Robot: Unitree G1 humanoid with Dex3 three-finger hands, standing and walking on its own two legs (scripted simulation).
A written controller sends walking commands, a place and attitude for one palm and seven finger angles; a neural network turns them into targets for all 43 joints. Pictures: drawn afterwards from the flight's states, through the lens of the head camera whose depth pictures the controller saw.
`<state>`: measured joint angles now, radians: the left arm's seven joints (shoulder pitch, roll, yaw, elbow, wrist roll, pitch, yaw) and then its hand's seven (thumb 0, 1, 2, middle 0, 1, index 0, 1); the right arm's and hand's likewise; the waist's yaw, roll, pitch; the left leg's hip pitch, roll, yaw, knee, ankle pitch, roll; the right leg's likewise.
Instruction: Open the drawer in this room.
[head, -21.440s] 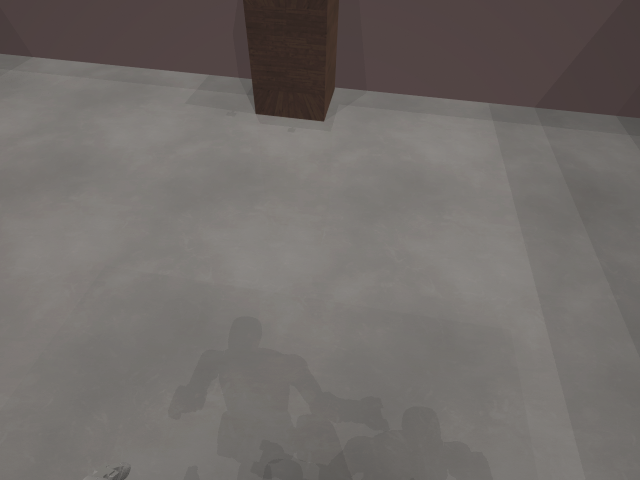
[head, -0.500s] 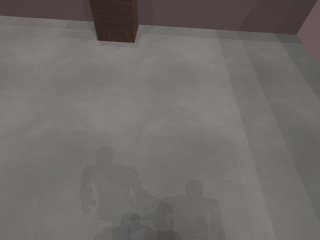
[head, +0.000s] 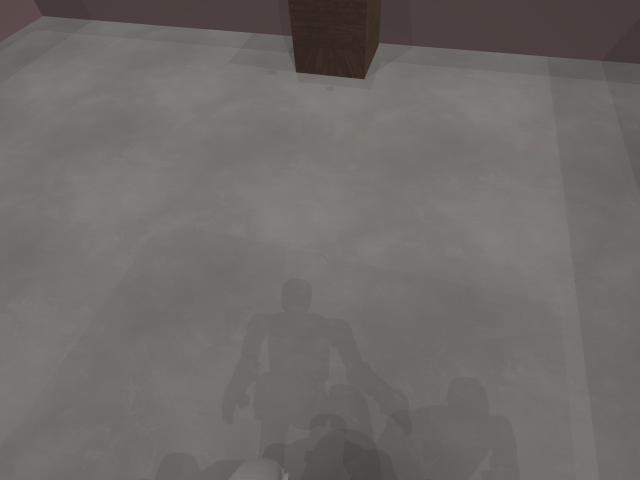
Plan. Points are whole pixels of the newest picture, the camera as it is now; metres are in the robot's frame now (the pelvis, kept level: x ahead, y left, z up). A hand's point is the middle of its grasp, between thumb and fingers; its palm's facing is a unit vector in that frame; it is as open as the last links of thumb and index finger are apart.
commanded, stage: turn or walk to find it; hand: left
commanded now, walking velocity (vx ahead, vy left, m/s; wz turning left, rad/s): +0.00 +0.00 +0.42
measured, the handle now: out of the picture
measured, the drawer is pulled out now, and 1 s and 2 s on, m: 0.00 0.00 0.00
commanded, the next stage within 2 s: stand and wait in 0.04 s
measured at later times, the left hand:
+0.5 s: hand out of the picture +0.09 +0.24 -0.17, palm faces +0.08 -0.98 -0.19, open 7.4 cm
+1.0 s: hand (234, 389) +0.27 +0.17 -0.17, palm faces +0.08 -0.98 -0.17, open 7.3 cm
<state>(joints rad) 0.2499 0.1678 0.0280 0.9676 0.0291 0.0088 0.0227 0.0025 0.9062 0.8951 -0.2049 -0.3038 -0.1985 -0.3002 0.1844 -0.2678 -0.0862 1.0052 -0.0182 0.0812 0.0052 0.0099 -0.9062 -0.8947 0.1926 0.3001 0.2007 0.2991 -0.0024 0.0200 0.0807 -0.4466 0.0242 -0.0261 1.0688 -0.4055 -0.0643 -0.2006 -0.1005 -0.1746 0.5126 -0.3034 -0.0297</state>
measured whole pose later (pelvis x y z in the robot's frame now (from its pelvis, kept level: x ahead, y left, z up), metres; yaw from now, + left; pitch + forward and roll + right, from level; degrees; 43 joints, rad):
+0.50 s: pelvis +0.07 +0.04 +0.00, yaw +3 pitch -1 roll +1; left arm 0.26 0.22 0.05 1.04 0.03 0.03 -0.03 0.01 0.91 0.90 -0.20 -0.30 -0.19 -0.30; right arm 0.35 -0.17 -0.04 1.07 -0.02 -0.04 -0.02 0.00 -0.92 -0.89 0.20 0.30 0.21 0.30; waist 0.01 -0.03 0.02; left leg 0.04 0.00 0.09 0.30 -0.33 0.01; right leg -0.60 -0.13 -0.06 1.03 -0.23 0.04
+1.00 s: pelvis +0.28 +0.00 +0.00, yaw +2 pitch +0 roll -1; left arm 0.30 0.16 0.04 1.10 0.03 -0.06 0.00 0.00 0.92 0.90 -0.20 -0.30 -0.20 -0.30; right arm 0.19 -0.17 -0.06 1.02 -0.02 -0.01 0.02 0.01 -0.91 -0.89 0.19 0.30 0.20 0.30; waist 0.01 0.01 0.03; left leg -0.55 0.14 0.08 0.85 -0.19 -0.04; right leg -0.11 -0.02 -0.17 0.38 -0.27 -0.02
